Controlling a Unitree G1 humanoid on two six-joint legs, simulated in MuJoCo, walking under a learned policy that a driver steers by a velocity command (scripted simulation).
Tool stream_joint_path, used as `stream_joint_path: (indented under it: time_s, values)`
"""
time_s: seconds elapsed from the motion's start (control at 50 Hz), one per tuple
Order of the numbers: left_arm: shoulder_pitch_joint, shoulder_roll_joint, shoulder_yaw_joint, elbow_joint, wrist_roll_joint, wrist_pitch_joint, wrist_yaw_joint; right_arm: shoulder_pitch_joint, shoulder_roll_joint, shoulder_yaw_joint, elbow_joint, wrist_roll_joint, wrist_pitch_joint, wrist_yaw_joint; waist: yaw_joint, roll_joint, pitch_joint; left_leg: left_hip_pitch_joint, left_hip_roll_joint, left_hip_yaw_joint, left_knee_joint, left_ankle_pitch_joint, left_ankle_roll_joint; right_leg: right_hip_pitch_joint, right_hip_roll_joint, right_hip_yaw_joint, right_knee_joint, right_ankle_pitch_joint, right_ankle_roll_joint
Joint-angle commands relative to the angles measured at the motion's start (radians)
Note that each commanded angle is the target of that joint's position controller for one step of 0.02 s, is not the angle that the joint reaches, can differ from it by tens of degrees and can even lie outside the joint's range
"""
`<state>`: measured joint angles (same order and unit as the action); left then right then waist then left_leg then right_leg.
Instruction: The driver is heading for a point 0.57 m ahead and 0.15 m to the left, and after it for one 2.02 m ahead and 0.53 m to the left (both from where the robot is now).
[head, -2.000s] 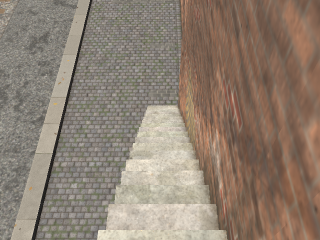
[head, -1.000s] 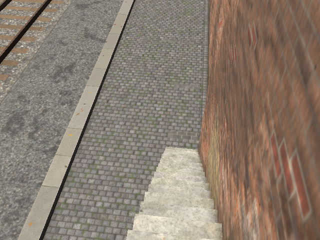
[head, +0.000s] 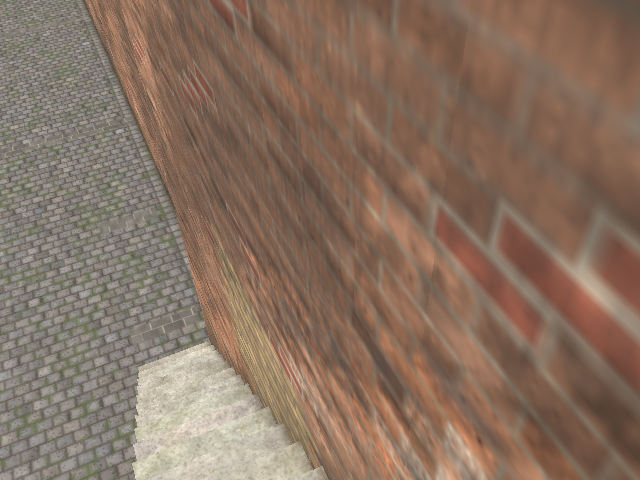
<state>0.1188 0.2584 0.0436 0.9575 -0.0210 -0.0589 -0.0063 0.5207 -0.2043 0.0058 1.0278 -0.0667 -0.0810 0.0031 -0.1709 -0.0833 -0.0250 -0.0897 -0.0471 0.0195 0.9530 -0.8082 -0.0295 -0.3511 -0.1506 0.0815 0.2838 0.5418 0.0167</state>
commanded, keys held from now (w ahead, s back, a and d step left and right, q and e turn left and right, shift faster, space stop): w+q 0.66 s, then w+e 0.30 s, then e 0.04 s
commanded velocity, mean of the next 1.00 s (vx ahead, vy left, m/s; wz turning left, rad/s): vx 0.50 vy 0.00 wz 0.27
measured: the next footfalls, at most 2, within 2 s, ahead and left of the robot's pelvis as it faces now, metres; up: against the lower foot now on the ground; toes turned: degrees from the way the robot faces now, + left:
right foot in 0.08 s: +0.19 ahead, -0.16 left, -0.22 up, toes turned -3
left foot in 0.64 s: +0.31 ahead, +0.25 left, -0.43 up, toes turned +16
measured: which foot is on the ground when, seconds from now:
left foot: down 0.00-0.10, up 0.12-0.62, down 0.64-1.00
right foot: up 0.00-0.06, down 0.08-0.66, up 0.68-1.00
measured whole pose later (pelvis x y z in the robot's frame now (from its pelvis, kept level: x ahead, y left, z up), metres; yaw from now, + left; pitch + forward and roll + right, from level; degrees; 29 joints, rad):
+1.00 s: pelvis +0.34 +0.16 -0.39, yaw +18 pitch -5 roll -2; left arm 0.25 0.23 0.10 0.94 0.02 0.04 0.04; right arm 0.50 -0.19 0.01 1.10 -0.02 -0.10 0.01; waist -0.02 -0.03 -0.02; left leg -0.26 -0.03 -0.02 0.93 -0.58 0.04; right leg -0.96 0.15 0.19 1.23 0.31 0.02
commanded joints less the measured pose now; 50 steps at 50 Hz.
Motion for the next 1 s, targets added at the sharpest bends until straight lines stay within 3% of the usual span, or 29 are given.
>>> stream_joint_path:
  time_s: [0.02, 0.04, 0.06, 0.08, 0.1, 0.12, 0.14, 0.16, 0.22, 0.3, 0.34, 0.38, 0.44, 0.48, 0.5, 0.54, 0.58, 0.62, 0.64, 0.66, 0.68, 0.7, 0.72, 0.74, 0.76, 0.78, 0.82, 0.92, 1.0]
  values:
    - [0.129, 0.069, 0.014, 0.036, 0.010, -0.054, 0.022, 0.079, -0.154, -0.041, -0.010, 0.002, 0.044, -0.022, 0.026, 0.046, 0.210, -0.162, 0.098, -0.265, -0.004, 0.479, 0.192, 0.173, -0.059, -0.008, -0.261, 0.194, 0.036]
    - [0.246, 0.085, 0.033, 0.018, 0.009, -0.051, 0.054, 0.059, -0.185, -0.056, -0.028, 0.014, 0.073, -0.026, 0.076, 0.101, 0.144, -0.170, 0.044, -0.238, 0.180, 0.476, 0.190, 0.267, -0.060, -0.026, -0.273, 0.085, 0.060]
    - [0.347, 0.155, 0.049, 0.036, 0.022, -0.057, 0.060, 0.055, -0.183, -0.065, -0.037, 0.012, 0.087, -0.028, 0.122, 0.018, 0.084, -0.215, -0.005, -0.224, 0.397, 0.241, 0.183, 0.362, -0.107, -0.025, -0.257, 0.059, 0.075]
    - [0.376, 0.189, 0.052, 0.038, 0.019, -0.060, 0.048, 0.075, -0.141, -0.068, -0.037, 0.028, 0.101, -0.031, 0.112, 0.011, 0.030, -0.313, -0.062, -0.167, 0.601, -0.027, 0.159, 0.465, -0.139, -0.026, -0.137, 0.097, 0.114]
    - [0.427, 0.218, 0.044, 0.048, 0.023, -0.038, 0.029, 0.239, -0.054, -0.064, -0.028, 0.021, 0.116, -0.008, 0.048, -0.092, -0.080, -0.548, -0.074, -0.111, 0.891, -0.337, 0.126, 0.711, -0.196, -0.076, 0.349, 0.523, 0.135]
    - [0.496, 0.230, 0.063, 0.081, -0.019, -0.023, 0.019, 0.269, -0.024, -0.049, -0.035, 0.030, 0.130, -0.015, 0.071, -0.201, -0.154, -0.790, -0.046, -0.090, 1.015, -0.323, 0.128, 0.864, -0.273, 0.000, 0.529, 0.507, 0.035]
    - [0.558, 0.265, 0.072, 0.079, -0.046, -0.012, 0.019, 0.100, -0.009, -0.023, -0.109, 0.048, 0.128, -0.014, 0.155, -0.309, -0.201, -0.892, -0.018, -0.063, 1.133, -0.241, 0.092, 0.782, -0.386, 0.122, 0.438, 0.299, -0.093]
    - [0.447, 0.259, 0.068, 0.028, -0.056, -0.017, 0.035, -0.093, -0.029, -0.015, -0.155, 0.019, 0.139, -0.009, 0.202, -0.301, -0.183, -0.847, 0.006, -0.056, 1.154, -0.014, 0.056, 0.538, -0.386, 0.221, 0.215, -0.361, -0.171]
    - [0.448, 0.127, 0.000, 0.003, -0.007, -0.047, 0.053, -0.138, -0.060, -0.034, -0.143, -0.020, 0.169, 0.025, 0.156, 0.007, 0.077, -0.754, 0.049, -0.217, 0.724, 0.478, 0.072, 0.102, -0.291, 0.088, 0.204, -0.645, -0.099]
    - [0.342, 0.055, -0.050, -0.030, -0.060, -0.068, 0.087, -0.221, -0.003, -0.017, -0.207, 0.012, 0.199, 0.030, 0.091, -0.047, 0.180, -0.590, 0.026, -0.190, 0.335, 0.823, 0.004, -0.197, -0.289, 0.002, 0.139, -0.796, -0.081]
    - [0.348, 0.124, -0.028, -0.027, -0.062, -0.082, 0.077, -0.200, -0.029, -0.030, -0.181, 0.001, 0.203, 0.027, 0.087, -0.134, 0.125, -0.579, -0.001, -0.118, 0.494, 0.832, 0.016, -0.161, -0.299, -0.015, 0.238, -0.650, -0.097]
    - [0.416, 0.118, -0.003, -0.006, -0.068, -0.077, 0.081, -0.357, -0.063, -0.052, -0.235, -0.010, 0.192, 0.040, 0.143, -0.069, 0.148, -0.714, 0.051, -0.241, 0.246, 1.087, 0.038, -0.018, -0.257, -0.043, 0.292, -0.836, -0.036]
    - [0.398, 0.104, 0.002, -0.031, -0.044, -0.053, 0.102, -0.514, -0.086, -0.064, -0.381, -0.027, 0.195, 0.014, 0.194, -0.201, 0.114, -0.707, 0.071, -0.153, 0.103, 1.160, 0.024, 0.069, -0.252, -0.095, 0.413, -0.701, -0.082]
    - [0.395, 0.027, -0.022, -0.023, -0.018, -0.073, 0.098, -0.556, -0.052, -0.047, -0.389, 0.007, 0.193, 0.032, 0.226, -0.096, 0.144, -0.595, 0.086, -0.196, -0.070, 1.440, -0.013, -0.081, -0.245, -0.100, 0.535, -1.254, -0.056]
    - [0.370, 0.037, -0.012, -0.033, 0.010, -0.058, 0.082, -0.522, -0.036, -0.033, -0.366, 0.052, 0.168, 0.035, 0.221, -0.069, 0.169, -0.519, 0.092, -0.153, -0.256, 1.458, -0.009, -0.105, -0.207, -0.165, 0.565, -1.294, -0.055]
    - [0.417, 0.094, 0.013, -0.033, 0.022, -0.011, 0.076, -0.517, -0.021, -0.022, -0.343, 0.092, 0.119, 0.041, 0.291, -0.093, 0.173, -0.322, 0.087, -0.054, -0.438, 1.259, 0.008, -0.124, -0.223, -0.227, 0.599, -1.171, -0.067]
    - [0.468, 0.135, 0.034, -0.007, 0.043, 0.040, 0.065, -0.469, -0.034, -0.029, -0.322, 0.106, 0.093, 0.052, 0.301, -0.048, 0.173, -0.196, 0.113, -0.048, -0.560, 1.129, 0.034, -0.107, -0.228, -0.229, 0.743, -1.095, -0.112]
    - [0.455, 0.186, 0.059, 0.020, 0.054, 0.062, 0.066, -0.195, -0.099, -0.065, -0.212, 0.092, 0.077, 0.043, 0.174, 0.051, 0.087, 0.017, 0.100, -0.073, -0.657, 0.967, 0.064, -0.083, -0.170, -0.241, 1.090, -1.035, -0.136]
    - [0.517, 0.123, 0.064, 0.043, 0.050, 0.062, 0.071, -0.094, -0.139, -0.083, -0.142, 0.072, 0.061, 0.044, 0.178, 0.214, 0.071, 0.153, 0.126, -0.160, -0.609, 1.128, 0.062, -0.233, -0.100, -0.233, 1.408, -1.292, -0.125]
    - [0.547, 0.101, 0.076, 0.039, 0.019, 0.050, 0.043, 0.089, -0.181, -0.068, -0.083, 0.056, 0.048, 0.050, 0.154, 0.460, 0.062, 0.358, 0.147, -0.155, -0.211, 1.813, -0.004, -0.626, -0.010, -0.226, 1.774, -1.573, -0.090]
    - [0.574, 0.126, 0.065, -0.004, 0.000, 0.036, 0.020, 0.101, -0.288, -0.092, -0.093, 0.092, 0.085, 0.048, 0.146, 0.640, -0.145, 0.565, 0.217, -0.171, -0.048, 1.983, -0.034, -0.833, -0.003, -0.225, 1.956, -1.446, -0.069]
    - [0.459, 0.096, 0.045, -0.070, -0.002, 0.024, 0.023, 0.123, -0.399, -0.144, -0.081, 0.134, 0.098, 0.026, 0.058, 0.691, -0.336, 0.563, 0.320, -0.469, -0.270, 1.186, 0.056, -0.891, -0.004, -0.149, 1.933, -1.264, -0.075]
    - [0.376, 0.156, 0.069, -0.047, -0.004, 0.041, 0.031, 0.082, -0.365, -0.142, -0.099, 0.101, 0.104, 0.020, 0.038, 0.497, -0.316, 0.413, 0.345, -0.550, -0.413, 0.590, 0.049, -0.860, -0.008, -0.078, 1.893, -1.079, -0.057]
    - [0.286, 0.158, 0.081, -0.012, 0.012, 0.063, 0.037, -0.001, -0.275, -0.110, -0.099, 0.064, 0.110, 0.010, 0.056, 0.449, -0.164, 0.250, 0.295, -0.538, -0.476, 0.322, 0.001, -0.869, 0.022, -0.058, 1.869, -0.989, -0.051]
    - [0.288, 0.087, 0.069, -0.015, 0.009, 0.074, 0.040, -0.027, -0.238, -0.097, -0.101, 0.040, 0.098, 0.004, 0.100, 0.450, -0.093, 0.094, 0.336, -0.628, -0.469, 0.410, 0.040, -0.847, 0.034, -0.011, 1.820, -0.925, -0.051]
    - [0.282, 0.054, 0.064, -0.013, 0.013, 0.089, 0.055, -0.107, -0.139, -0.062, -0.115, 0.017, 0.069, 0.012, 0.164, 0.341, -0.017, -0.036, 0.282, -0.476, -0.406, 0.451, 0.035, -0.804, 0.064, 0.051, 1.579, -0.733, -0.037]
    - [0.233, -0.008, 0.050, -0.023, 0.021, 0.093, 0.067, -0.153, -0.058, -0.024, -0.106, 0.029, 0.034, 0.011, 0.185, 0.291, 0.111, -0.272, 0.298, -0.461, -0.445, 0.460, 0.045, -0.793, 0.171, 0.099, 1.383, -0.610, 0.017]
    - [0.270, 0.015, 0.074, -0.011, 0.047, 0.099, 0.078, -0.148, -0.109, -0.016, -0.015, 0.043, -0.039, 0.006, 0.241, 0.221, 0.113, -0.249, 0.264, -0.357, -0.307, 0.654, 0.037, -0.774, 0.305, 0.173, 1.111, -0.321, 0.021]
    - [0.160, 0.029, 0.069, -0.041, 0.051, 0.095, 0.035, -0.088, -0.177, -0.028, 0.024, 0.045, -0.048, 0.003, 0.219, 0.130, 0.178, -0.386, 0.299, -0.349, -0.415, 0.554, 0.097, -0.524, 0.230, 0.138, 0.865, -0.074, -0.008]
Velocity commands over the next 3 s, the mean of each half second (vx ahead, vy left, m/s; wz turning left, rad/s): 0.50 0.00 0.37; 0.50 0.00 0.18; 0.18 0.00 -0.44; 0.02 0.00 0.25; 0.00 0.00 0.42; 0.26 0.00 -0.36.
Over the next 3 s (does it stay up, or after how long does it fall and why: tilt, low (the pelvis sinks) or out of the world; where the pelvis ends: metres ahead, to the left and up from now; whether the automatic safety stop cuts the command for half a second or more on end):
stays up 1.05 0.30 -1.04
